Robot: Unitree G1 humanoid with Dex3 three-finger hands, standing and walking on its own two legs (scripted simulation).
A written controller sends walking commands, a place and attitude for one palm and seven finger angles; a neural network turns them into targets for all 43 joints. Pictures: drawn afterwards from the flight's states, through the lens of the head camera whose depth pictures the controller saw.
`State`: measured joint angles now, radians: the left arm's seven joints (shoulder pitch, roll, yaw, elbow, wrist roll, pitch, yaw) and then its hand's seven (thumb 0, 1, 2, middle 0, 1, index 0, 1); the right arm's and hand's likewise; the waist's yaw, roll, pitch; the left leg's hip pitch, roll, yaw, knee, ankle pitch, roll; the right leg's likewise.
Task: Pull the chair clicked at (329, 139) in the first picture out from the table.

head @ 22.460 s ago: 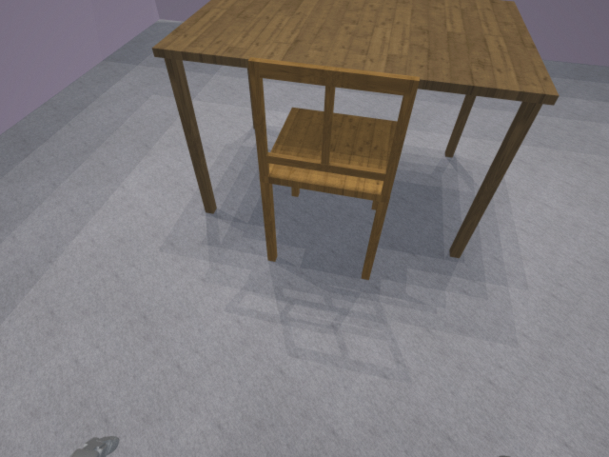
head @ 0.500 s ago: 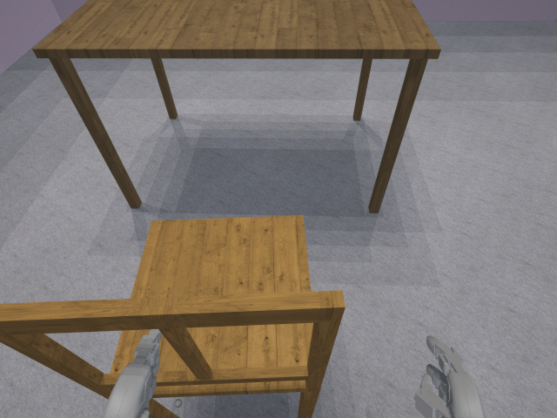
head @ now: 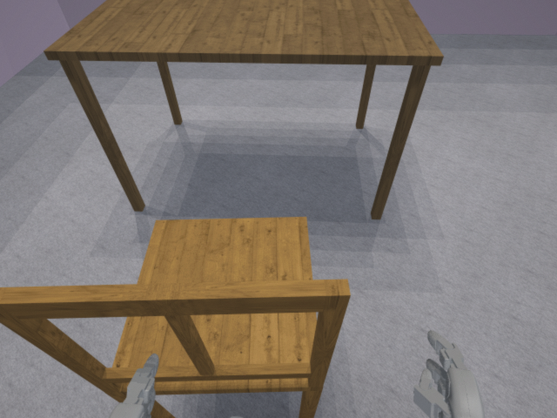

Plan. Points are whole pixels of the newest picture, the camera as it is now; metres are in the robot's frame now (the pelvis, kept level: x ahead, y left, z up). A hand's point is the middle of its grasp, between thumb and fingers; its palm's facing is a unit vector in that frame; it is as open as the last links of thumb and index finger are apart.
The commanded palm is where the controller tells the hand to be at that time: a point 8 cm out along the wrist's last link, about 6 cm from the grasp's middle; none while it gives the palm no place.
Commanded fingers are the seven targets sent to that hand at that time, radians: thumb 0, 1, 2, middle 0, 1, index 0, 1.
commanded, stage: draw the hand back to the body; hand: left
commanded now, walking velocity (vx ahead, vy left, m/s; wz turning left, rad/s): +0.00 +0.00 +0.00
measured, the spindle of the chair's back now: (193, 344) +0.24 +0.15 -0.04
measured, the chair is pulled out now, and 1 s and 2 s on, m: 0.65 0.65 0.62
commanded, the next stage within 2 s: step back with the hand held close in 1.60 s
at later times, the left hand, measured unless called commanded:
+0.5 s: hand out of the picture +0.13 +0.16 +0.06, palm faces -0.03 -1.00 -0.09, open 17.3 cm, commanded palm +0.10 +0.23 +0.11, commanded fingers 0.00 -0.37 0.29 -0.03 -0.04 -0.03 -0.04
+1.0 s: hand (75, 393) +0.15 +0.23 +0.08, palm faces +0.15 -0.86 -0.49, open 11.1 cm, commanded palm +0.14 +0.28 +0.20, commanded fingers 0.00 0.54 0.73 -0.15 -0.22 -0.15 -0.22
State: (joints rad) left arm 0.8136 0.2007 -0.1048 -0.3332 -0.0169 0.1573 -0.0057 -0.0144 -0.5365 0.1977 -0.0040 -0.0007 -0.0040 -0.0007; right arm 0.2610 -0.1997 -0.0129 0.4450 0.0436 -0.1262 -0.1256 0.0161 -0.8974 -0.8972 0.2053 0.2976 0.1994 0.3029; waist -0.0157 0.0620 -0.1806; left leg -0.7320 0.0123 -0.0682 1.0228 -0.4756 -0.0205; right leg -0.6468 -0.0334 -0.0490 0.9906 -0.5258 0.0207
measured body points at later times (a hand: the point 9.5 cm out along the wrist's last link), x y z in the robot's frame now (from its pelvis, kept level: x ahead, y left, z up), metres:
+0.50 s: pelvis -0.02 -0.01 -0.01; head +0.01 -0.02 +0.44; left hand +0.12 +0.21 +0.07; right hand +0.17 -0.23 -0.08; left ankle +0.02 +0.13 -0.68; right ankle -0.02 -0.13 -0.68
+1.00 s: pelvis +0.02 -0.01 +0.05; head +0.02 -0.03 +0.50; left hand +0.14 +0.27 +0.11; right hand +0.22 -0.22 -0.03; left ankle +0.02 +0.13 -0.68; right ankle -0.02 -0.13 -0.68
